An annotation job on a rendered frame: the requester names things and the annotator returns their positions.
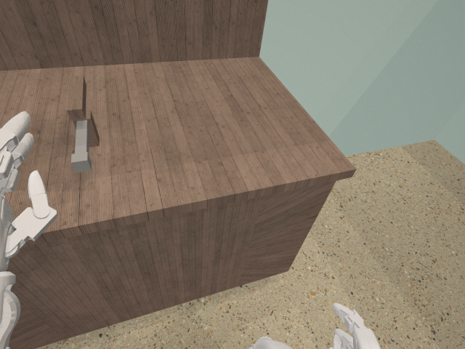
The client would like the robot right hand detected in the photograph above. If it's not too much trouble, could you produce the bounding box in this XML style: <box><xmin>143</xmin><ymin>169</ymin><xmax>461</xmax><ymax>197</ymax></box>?
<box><xmin>329</xmin><ymin>303</ymin><xmax>381</xmax><ymax>349</ymax></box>

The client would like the robot right shin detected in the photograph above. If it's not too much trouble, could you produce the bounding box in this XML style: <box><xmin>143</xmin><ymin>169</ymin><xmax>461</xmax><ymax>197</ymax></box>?
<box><xmin>255</xmin><ymin>337</ymin><xmax>272</xmax><ymax>344</ymax></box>

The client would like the robot left hand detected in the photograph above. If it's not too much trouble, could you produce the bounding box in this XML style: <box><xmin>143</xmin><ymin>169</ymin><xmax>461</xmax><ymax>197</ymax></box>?
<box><xmin>0</xmin><ymin>111</ymin><xmax>57</xmax><ymax>272</ymax></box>

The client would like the counter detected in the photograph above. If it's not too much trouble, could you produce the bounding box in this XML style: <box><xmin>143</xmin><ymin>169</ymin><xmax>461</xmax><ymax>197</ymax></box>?
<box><xmin>0</xmin><ymin>0</ymin><xmax>356</xmax><ymax>349</ymax></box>

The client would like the tap lever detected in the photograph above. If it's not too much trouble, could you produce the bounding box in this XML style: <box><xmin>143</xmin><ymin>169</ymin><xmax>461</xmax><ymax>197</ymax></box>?
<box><xmin>71</xmin><ymin>120</ymin><xmax>92</xmax><ymax>173</ymax></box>

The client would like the robot left forearm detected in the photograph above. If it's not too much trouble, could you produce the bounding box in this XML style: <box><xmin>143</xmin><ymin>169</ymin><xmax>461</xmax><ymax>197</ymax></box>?
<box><xmin>0</xmin><ymin>271</ymin><xmax>20</xmax><ymax>349</ymax></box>

